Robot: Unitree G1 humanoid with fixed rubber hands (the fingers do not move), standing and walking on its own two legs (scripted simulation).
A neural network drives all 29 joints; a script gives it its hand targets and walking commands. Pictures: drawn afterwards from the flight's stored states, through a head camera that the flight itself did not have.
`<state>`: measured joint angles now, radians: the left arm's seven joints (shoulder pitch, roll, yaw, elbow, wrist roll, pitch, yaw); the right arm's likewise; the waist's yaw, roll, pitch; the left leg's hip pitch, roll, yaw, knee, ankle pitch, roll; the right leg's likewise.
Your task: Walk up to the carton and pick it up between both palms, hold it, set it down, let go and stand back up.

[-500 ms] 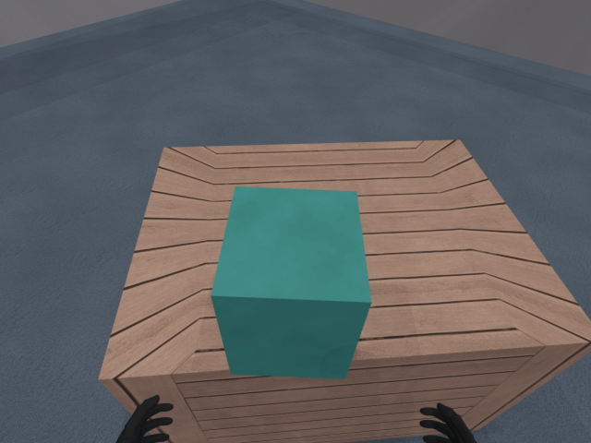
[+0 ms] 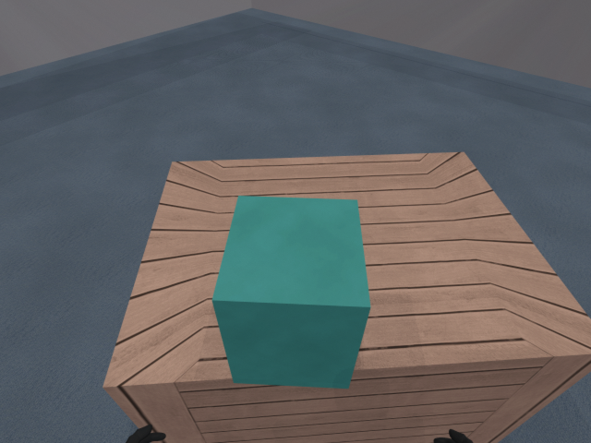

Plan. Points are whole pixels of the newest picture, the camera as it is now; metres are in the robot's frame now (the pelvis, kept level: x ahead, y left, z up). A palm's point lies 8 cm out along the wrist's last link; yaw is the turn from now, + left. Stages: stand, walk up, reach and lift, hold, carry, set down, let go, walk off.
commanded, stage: stand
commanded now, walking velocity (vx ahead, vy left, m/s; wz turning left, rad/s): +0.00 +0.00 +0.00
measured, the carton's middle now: (294, 293) +0.39 +0.01 -0.03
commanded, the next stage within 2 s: none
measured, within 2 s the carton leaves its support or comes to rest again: neither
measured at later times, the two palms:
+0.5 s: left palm out of the picture +0.00 +0.26 -0.12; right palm out of the picture +0.01 -0.23 -0.12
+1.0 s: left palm out of the picture -0.06 +0.27 -0.13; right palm out of the picture -0.04 -0.22 -0.13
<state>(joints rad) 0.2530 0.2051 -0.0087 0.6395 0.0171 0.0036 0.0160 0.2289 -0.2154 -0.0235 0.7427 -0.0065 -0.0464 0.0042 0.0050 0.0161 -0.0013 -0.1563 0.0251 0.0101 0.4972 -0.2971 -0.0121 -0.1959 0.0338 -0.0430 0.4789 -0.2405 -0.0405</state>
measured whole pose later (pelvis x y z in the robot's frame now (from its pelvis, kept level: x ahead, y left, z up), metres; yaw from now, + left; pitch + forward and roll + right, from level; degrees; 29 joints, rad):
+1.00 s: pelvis -0.04 +0.03 +0.00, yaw +0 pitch -3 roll +0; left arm 0.42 0.20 0.00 0.93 0.01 0.00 0.02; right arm 0.40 -0.23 0.01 0.91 0.00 0.00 -0.02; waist 0.01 0.01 0.00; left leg -0.22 -0.03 0.03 0.49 -0.23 0.03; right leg -0.27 -0.02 -0.02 0.49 -0.18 0.00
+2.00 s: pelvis +0.00 +0.03 +0.00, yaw +0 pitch -2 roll +1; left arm 0.34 0.16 -0.02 1.07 0.00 0.00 0.05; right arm 0.36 -0.17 0.01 1.01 0.00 -0.01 -0.04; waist 0.00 0.01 0.01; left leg -0.13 -0.03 0.04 0.41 -0.24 0.03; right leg -0.20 -0.02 -0.01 0.45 -0.21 0.00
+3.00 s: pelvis +0.01 +0.02 +0.01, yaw +0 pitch -1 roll +0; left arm 0.32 0.14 -0.02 1.12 0.00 -0.01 0.05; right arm 0.35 -0.15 0.01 1.07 0.00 -0.01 -0.05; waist 0.00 0.01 0.02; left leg -0.11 -0.01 0.03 0.39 -0.25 0.01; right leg -0.18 0.00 -0.02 0.42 -0.22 -0.01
